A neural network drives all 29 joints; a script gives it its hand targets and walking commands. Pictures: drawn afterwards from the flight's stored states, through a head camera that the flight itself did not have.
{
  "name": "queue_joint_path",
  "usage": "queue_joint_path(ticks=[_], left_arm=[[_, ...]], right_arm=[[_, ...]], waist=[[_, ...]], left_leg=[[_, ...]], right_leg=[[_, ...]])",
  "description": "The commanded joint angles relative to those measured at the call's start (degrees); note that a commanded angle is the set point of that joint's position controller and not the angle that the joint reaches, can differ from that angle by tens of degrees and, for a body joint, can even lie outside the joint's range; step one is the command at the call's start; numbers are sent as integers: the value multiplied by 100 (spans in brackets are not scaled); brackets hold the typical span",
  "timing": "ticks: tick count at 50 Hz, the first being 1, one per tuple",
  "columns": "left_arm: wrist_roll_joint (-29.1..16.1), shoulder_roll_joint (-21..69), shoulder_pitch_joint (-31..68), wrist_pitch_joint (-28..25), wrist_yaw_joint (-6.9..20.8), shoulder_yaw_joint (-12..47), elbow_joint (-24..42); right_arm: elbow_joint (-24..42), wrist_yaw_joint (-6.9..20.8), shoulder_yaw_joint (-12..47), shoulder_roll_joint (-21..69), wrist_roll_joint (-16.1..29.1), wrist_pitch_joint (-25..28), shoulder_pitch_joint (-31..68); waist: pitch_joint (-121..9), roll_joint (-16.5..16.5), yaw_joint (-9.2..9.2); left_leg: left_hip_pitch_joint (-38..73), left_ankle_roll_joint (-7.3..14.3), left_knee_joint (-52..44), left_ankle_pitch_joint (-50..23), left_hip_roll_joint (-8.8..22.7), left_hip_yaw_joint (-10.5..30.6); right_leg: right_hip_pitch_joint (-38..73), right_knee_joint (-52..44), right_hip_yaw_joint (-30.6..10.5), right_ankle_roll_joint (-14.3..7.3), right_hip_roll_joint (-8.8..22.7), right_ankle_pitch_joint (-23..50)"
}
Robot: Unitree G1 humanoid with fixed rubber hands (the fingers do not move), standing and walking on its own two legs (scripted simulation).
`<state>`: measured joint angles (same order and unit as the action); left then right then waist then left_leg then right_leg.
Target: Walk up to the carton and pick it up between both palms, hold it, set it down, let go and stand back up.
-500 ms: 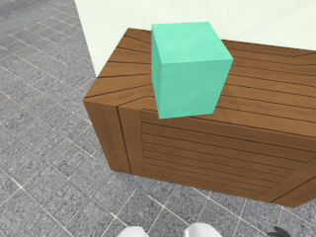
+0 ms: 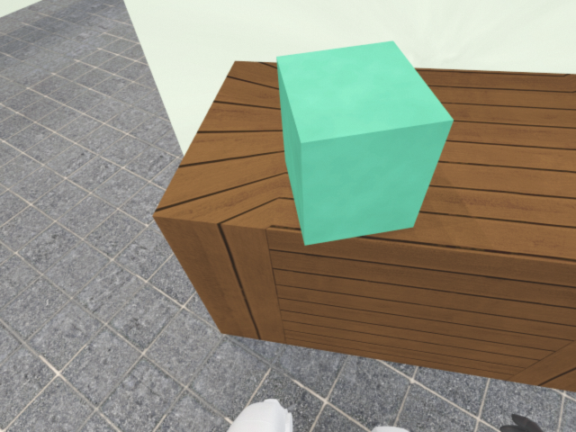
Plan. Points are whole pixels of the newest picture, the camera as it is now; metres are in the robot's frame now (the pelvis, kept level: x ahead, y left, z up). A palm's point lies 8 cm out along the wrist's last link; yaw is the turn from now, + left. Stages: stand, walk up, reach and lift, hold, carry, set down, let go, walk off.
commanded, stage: walk up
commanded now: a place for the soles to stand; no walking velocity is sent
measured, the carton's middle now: (347, 145) +0.55 -0.06 +0.05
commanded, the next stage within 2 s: reach and lift in 1.92 s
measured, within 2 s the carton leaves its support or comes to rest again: neither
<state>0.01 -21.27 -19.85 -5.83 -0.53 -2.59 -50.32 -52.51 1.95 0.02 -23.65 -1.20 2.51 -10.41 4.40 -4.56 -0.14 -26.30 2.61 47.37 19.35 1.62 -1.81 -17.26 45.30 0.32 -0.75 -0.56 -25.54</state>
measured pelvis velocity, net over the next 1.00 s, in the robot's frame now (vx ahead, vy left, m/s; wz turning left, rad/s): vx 0.10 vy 0.01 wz -0.09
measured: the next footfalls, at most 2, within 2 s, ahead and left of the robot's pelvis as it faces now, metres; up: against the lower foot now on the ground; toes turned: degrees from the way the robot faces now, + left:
right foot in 0.52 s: +0.17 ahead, -0.11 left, +0.00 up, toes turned -4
left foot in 0.86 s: +0.20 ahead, +0.11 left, +0.00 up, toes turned -3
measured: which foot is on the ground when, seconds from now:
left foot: down 0.00-0.52, up 0.54-0.84, down 0.86-1.00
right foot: down 0.00-0.00, up 0.02-0.50, down 0.52-1.00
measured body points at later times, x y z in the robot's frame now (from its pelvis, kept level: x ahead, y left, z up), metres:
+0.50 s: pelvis +0.08 -0.01 +0.02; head +0.10 +0.00 +0.46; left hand +0.15 +0.29 -0.11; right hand +0.14 -0.32 -0.09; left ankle +0.07 +0.08 -0.70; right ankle +0.13 -0.12 -0.69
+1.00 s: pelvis +0.10 +0.01 +0.01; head +0.12 +0.02 +0.46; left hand +0.18 +0.32 -0.11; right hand +0.15 -0.29 -0.12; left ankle +0.16 +0.11 -0.70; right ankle +0.13 -0.11 -0.70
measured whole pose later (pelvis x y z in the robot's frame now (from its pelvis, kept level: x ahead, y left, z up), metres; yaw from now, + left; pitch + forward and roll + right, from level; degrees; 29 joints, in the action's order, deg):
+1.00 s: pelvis +0.10 +0.01 +0.01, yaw -5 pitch -4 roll -1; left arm 0.0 -21.4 -17.6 -1.9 -1.1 -1.4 -50.3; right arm -56.5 1.7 0.0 -20.9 -0.7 1.9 -11.7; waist 6.0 -1.0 -0.1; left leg -20.4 2.1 44.1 19.5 1.4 -2.6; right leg -20.0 45.2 -0.4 -1.5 -1.6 -24.5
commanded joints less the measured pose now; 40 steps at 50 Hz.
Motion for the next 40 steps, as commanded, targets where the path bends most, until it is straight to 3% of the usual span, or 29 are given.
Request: queue_joint_path(ticks=[1,2,3,5,6,8,9,10,11,12,13,14,17,20,22,23,24,25,26,27,28,29,30,32,34,35,37,39,40], left_arm=[[-88,-1108,-1,-12,-84,-127,482],[-32,-1588,233,64,-114,-242,333],[-62,-1612,122,92,-51,-265,268],[-69,-1599,-106,170,39,-279,46],[-73,-1572,-311,187,71,-300,-50],[-76,-1531,-244,237,120,-319,-94],[-78,-1525,-265,251,124,-333,-87],[-89,-1463,-263,256,122,-301,-112],[-73,-1464,-270,261,118,-304,-82],[-57,-1411,-181,255,105,-272,-45],[-32,-1432,-131,248,113,-255,-10],[-38,-1409,-18,239,113,-250,59],[-14,-1353,373,185,101,-228,217],[33,-1258,629,107,98,-180,394],[40,-1212,550,34,98,-171,409],[57,-1167,294,11,82,-162,382],[39,-1138,-61,-45,38,-170,208],[74,-1250,-571,-98,-31,-239,-7],[135,-1654,-1035,-148,-101,-416,-105],[93,-2108,-1111,-140,-165,-522,-16],[25,-2215,-873,-97,-144,-525,46],[-13,-2070,-695,-85,-180,-489,116],[-23,-1868,-525,-86,-200,-415,166],[-12,-1539,-468,-74,-214,-307,185],[23,-1502,-455,-41,-209,-295,203],[22,-1561,-366,-19,-204,-310,283],[89,-1597,-260,50,-211,-323,290],[101,-1632,-114,81,-183,-286,278],[108,-1605,133,116,-175,-256,300]], right_arm=[[182,-93,-955,-2108,27,371,-1410],[204,-80,-923,-1914,166,327,-1043],[249,-81,-841,-1751,148,301,-673],[314,-126,-813,-1517,72,265,-352],[296,-115,-797,-1506,106,254,-283],[280,-112,-796,-1439,66,272,-345],[300,-121,-793,-1409,98,270,-374],[295,-121,-803,-1382,77,247,-334],[302,-113,-801,-1344,105,234,-373],[344,-116,-801,-1371,56,233,-470],[264,-124,-785,-1337,102,248,-570],[276,-125,-771,-1361,113,243,-605],[271,-149,-776,-1349,101,216,-845],[372,-150,-780,-1392,79,182,-833],[395,-137,-750,-1380,68,135,-628],[477,-132,-717,-1404,61,113,-474],[514,-114,-679,-1310,105,62,-256],[602,-108,-595,-1112,98,18,-87],[728,-130,-499,-726,133,14,-33],[855,-65,-373,-393,195,-21,-135],[768,-127,-479,-992,122,-143,75],[664,-134,-521,-1103,118,-139,84],[577,-141,-490,-1028,115,-163,-26],[439,-144,-523,-911,71,-170,-79],[425,-137,-529,-955,62,-200,-111],[460,-152,-531,-902,83,-191,-30],[447,-171,-503,-856,59,-175,38],[409,-192,-501,-874,67,-159,115],[385,-204,-504,-866,58,-116,58]], waist=[[-646,-662,690],[-163,180,598],[183,120,345],[303,-208,208],[304,-439,103],[367,-345,161],[406,-293,148],[402,-405,149],[361,-289,163],[327,-404,258],[317,-259,292],[230,-474,341],[156,-316,496],[76,-432,517],[46,-593,396],[-129,-498,290],[-318,-565,67],[-496,-244,-198],[-755,1079,-416],[-825,1850,-340],[-659,1164,-308],[-334,639,-242],[-342,536,-89],[-362,1032,-64],[-494,1126,-78],[-418,1185,-73],[-284,1459,-132],[-222,1381,-161],[-264,1494,-50]], left_leg=[[3104,391,-3493,1191,2288,4276],[2307,280,-3504,2048,2332,4157],[1910,178,-3632,2215,2038,3628],[1701,-229,-3725,1699,1482,2640],[1455,-308,-3715,1410,1288,2031],[1537,-399,-3769,1215,1176,1837],[1667,-246,-3794,1226,1244,1929],[1847,-201,-3767,1090,1213,1722],[1938,-55,-3674,959,1235,1645],[2145,149,-3644,735,1315,1708],[2265,134,-3527,267,1436,1707],[2348,307,-3472,4,1464,1626],[2921,600,-3105,-977,1569,1572],[3040,917,-2632,-2119,1695,1274],[2518,1052,-2332,-2345,1640,1028],[2393,1014,-2111,-2638,1658,846],[2040,868,-1640,-2503,1375,485],[1351,678,-816,-2478,1195,311],[540,340,756,-1948,529,-49],[-601,-82,1635,765,-481,-91],[-838,10,1913,1403,-251,574],[-1006,-48,2209,1282,-164,578],[-1026,-45,2123,991,-5,607],[-747,-139,1671,810,149,547],[-483,-152,1313,757,143,539],[-323,-137,1111,819,175,422],[-210,-118,654,1119,168,281],[138,-91,334,1059,173,259],[330,-45,3,1111,82,235]], right_leg=[[-2993,2394,-648,-143,-525,-535],[-2799,2634,-1047,-231,-149,-319],[-2682,2584,-1019,-193,-18,105],[-2375,2224,-913,-93,194,801],[-2001,2032,-857,-55,225,940],[-1796,1799,-912,22,154,1037],[-1820,1748,-897,60,155,1074],[-1886,1593,-831,81,168,1099],[-1852,1533,-810,79,182,1095],[-1911,1424,-812,103,185,963],[-1979,1361,-814,70,234,933],[-1924,1219,-752,105,275,852],[-2128,701,-651,72,361,528],[-1929,139,-313,18,433,240],[-1280,-309,-5,-72,411,181],[-808,-695,144,-148,346,386],[-111,-1316,268,-224,193,919],[983,-1821,-14,-333,139,1234],[1785,-2238,-1515,-598,729,1354],[2144,-2877,-4045,-944,1972,1722],[1711,-2842,-4396,-1422,2210,1441],[1673,-2630,-4133,-1452,2094,2171],[1716,-2396,-3553,-1209,1872,2968],[1415,-2196,-2676,-1129,1564,3978],[1094,-2219,-2616,-1029,1452,3458],[766,-2177,-2349,-1199,1410,3159],[383,-2067,-2313,-1372,1471,2680],[67,-2063,-2324,-1309,1518,2382],[-89,-1947,-2267,-1295,1491,2278]])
